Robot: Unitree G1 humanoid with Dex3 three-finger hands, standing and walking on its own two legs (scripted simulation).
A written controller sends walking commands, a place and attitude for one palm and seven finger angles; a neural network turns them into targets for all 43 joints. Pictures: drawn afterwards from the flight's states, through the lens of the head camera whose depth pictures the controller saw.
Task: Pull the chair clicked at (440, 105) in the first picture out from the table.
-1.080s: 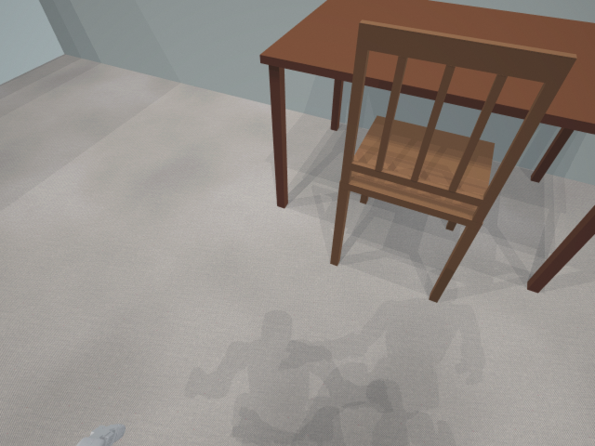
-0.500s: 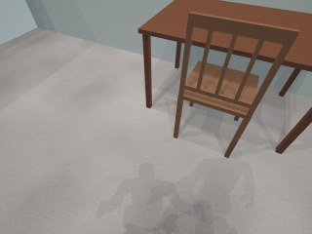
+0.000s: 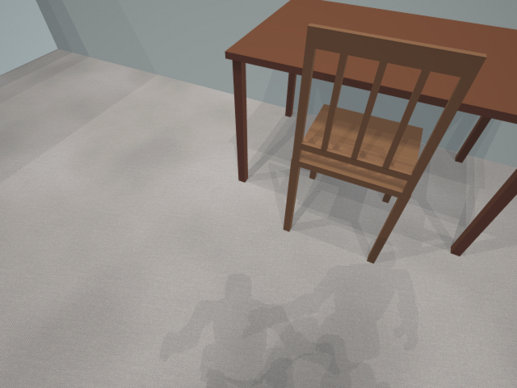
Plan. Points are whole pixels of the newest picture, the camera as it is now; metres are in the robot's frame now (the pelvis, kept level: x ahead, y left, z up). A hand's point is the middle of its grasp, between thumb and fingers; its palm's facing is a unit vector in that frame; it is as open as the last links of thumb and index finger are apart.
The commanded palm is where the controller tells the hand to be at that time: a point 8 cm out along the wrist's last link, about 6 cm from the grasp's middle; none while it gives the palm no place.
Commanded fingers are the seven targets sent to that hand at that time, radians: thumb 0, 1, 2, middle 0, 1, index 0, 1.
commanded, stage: look at it before walking up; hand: left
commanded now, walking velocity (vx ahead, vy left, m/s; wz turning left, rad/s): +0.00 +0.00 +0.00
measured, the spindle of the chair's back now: (367, 115) +0.89 -0.28 -0.06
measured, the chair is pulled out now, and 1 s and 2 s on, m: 0.00 0.00 0.00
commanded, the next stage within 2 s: walk to a spot facing it in 0.36 s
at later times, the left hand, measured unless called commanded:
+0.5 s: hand out of the picture +0.08 +0.25 -0.15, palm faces -0.02 -0.94 -0.34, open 7.4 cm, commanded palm none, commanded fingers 0.00 0.90 0.90 -0.20 -0.30 -0.20 -0.30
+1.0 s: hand out of the picture +0.06 +0.17 -0.17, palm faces -0.17 -0.95 -0.27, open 7.4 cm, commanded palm none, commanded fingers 0.00 0.90 0.90 -0.20 -0.30 -0.20 -0.30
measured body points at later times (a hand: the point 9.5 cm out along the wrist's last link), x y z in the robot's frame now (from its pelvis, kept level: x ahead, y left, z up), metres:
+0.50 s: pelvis +0.01 +0.00 +0.00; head +0.02 +0.00 +0.45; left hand +0.08 +0.30 -0.13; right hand +0.09 -0.29 -0.13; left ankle +0.00 +0.13 -0.75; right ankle +0.00 -0.12 -0.75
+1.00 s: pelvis -0.01 -0.03 -0.02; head +0.03 -0.06 +0.43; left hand +0.07 +0.22 -0.15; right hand +0.01 -0.29 -0.18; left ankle -0.02 +0.13 -0.68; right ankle -0.01 -0.10 -0.75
